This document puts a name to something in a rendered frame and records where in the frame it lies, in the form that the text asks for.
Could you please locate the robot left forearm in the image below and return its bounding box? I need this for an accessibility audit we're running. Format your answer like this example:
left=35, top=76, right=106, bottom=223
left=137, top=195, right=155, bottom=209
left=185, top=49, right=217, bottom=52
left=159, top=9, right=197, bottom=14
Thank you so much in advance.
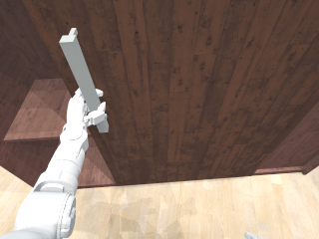
left=14, top=120, right=89, bottom=231

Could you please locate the left robot hand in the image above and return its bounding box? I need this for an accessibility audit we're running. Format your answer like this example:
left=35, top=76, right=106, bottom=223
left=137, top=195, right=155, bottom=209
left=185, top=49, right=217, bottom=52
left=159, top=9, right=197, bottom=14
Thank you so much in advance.
left=67, top=88, right=106, bottom=127

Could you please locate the wardrobe door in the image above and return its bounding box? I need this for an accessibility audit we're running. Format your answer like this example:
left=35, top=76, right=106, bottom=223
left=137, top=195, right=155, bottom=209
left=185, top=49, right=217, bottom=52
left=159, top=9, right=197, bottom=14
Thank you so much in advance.
left=22, top=0, right=319, bottom=186
left=258, top=102, right=319, bottom=169

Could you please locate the handle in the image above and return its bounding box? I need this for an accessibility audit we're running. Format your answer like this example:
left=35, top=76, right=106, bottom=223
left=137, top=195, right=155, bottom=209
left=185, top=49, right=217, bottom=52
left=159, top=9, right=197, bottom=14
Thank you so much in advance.
left=59, top=28, right=109, bottom=133

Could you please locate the left robot upper arm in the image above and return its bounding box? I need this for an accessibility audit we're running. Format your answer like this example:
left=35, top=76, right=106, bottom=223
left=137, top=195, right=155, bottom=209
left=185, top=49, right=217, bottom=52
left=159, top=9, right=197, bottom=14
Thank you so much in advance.
left=0, top=191, right=77, bottom=239

